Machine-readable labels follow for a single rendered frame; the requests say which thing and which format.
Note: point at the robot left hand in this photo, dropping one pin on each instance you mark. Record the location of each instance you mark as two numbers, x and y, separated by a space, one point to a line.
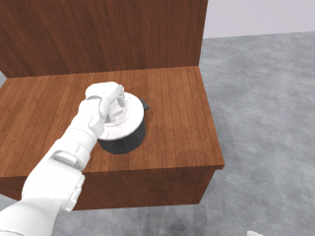
112 91

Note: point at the lid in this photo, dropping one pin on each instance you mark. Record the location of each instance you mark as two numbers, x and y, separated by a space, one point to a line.
126 122

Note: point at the left robot upper arm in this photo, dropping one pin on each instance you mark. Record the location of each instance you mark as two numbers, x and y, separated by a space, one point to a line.
55 189

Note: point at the pot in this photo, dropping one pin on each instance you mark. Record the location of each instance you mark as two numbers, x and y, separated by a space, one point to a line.
128 143

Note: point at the knob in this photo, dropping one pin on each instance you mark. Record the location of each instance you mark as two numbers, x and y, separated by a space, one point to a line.
115 108

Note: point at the table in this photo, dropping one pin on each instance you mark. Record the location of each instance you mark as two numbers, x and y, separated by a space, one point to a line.
51 51

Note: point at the left robot forearm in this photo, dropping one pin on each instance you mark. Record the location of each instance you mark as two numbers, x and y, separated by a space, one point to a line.
75 146

